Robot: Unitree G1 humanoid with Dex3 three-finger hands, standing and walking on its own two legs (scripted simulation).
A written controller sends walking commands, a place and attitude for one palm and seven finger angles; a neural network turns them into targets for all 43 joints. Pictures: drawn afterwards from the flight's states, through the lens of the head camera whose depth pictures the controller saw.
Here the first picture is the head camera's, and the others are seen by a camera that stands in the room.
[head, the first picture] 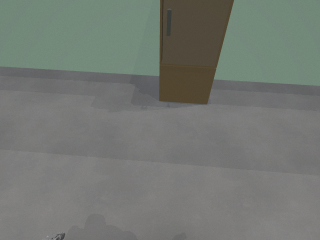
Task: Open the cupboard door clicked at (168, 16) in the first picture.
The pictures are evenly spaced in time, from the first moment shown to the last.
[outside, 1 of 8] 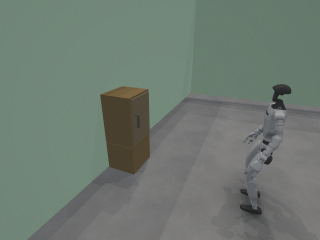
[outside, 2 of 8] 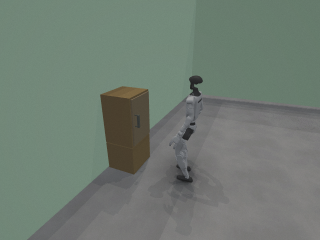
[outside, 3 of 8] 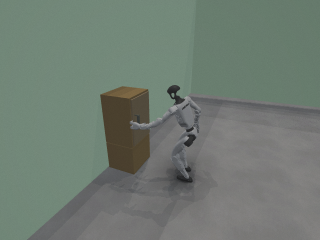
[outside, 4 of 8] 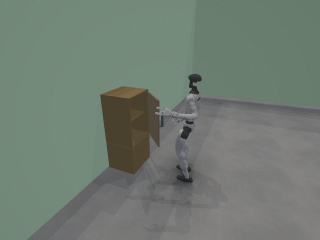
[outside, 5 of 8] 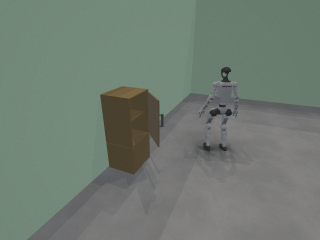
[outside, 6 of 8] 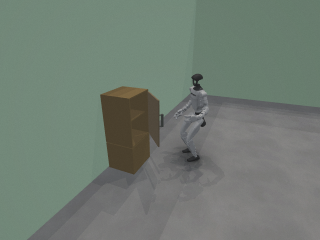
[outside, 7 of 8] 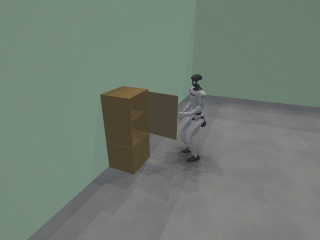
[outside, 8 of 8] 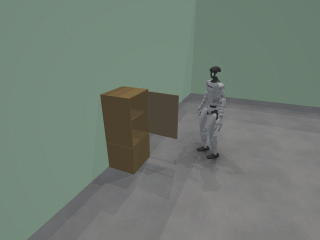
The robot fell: no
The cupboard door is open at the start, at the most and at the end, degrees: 0 87 87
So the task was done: yes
